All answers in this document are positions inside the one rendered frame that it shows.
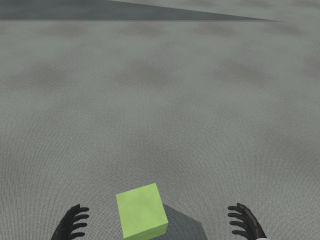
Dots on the carton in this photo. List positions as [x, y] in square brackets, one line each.
[142, 214]

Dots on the left robot hand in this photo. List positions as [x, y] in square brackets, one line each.
[66, 226]

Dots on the right robot hand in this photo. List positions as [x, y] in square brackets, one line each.
[253, 229]

